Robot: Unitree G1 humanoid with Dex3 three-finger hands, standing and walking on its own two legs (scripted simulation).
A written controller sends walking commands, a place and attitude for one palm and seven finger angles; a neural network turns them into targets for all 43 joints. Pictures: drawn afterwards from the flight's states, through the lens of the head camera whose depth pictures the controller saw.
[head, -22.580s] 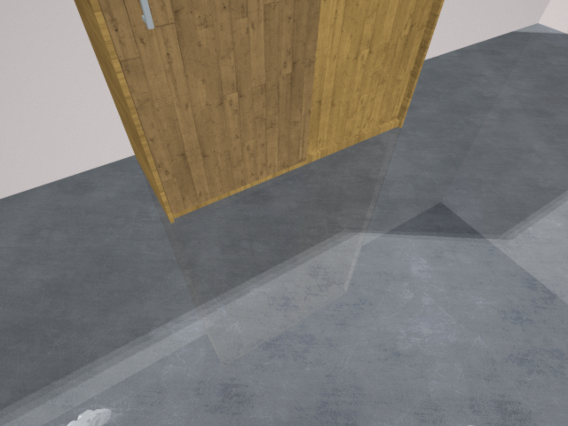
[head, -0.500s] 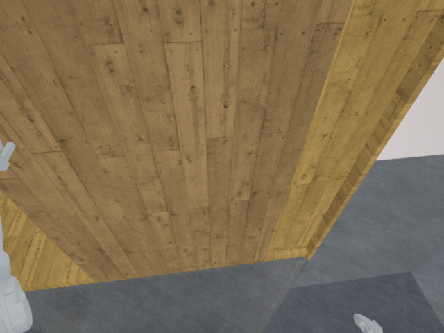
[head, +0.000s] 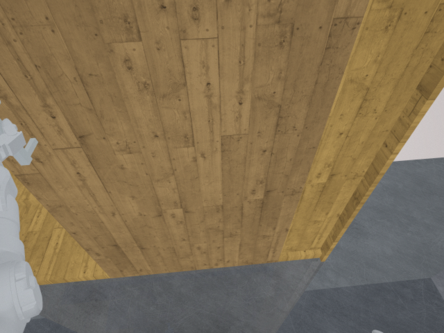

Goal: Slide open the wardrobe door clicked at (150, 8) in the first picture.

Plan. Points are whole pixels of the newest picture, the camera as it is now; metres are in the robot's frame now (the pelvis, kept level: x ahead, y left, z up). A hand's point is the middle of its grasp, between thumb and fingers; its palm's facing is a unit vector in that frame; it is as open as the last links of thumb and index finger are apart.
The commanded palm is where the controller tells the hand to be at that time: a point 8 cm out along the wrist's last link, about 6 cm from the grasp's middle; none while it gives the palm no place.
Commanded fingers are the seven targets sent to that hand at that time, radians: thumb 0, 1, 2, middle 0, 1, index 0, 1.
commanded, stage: stop walking and hold the door there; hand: left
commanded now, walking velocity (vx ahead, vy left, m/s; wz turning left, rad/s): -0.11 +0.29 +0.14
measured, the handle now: (2, 119) +0.43 +0.41 +0.18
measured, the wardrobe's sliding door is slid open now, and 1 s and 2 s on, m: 0.50 0.50 0.50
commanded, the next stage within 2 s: loosen the grip on the handle in 1.36 s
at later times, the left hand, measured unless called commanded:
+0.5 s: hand (10, 142) +0.38 +0.38 +0.16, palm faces +0.40 -0.90 -0.17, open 6.7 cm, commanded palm +0.35 +0.39 +0.16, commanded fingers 0.00 0.90 0.90 -0.45 -1.40 -0.45 -1.40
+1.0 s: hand (11, 141) +0.38 +0.37 +0.17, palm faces +0.41 -0.89 -0.18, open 6.5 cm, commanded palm +0.34 +0.39 +0.16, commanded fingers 0.00 0.90 0.90 -0.45 -1.40 -0.45 -1.40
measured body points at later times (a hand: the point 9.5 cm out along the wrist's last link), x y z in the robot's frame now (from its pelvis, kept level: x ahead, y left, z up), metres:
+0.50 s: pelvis -0.02 +0.12 -0.02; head +0.04 +0.13 +0.43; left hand +0.36 +0.42 +0.17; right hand +0.15 -0.12 -0.12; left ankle +0.04 +0.23 -0.73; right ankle -0.08 -0.03 -0.70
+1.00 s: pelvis -0.03 +0.11 +0.00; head +0.03 +0.11 +0.45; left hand +0.36 +0.42 +0.18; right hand +0.15 -0.11 -0.10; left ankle +0.04 +0.23 -0.73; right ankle -0.07 +0.00 -0.73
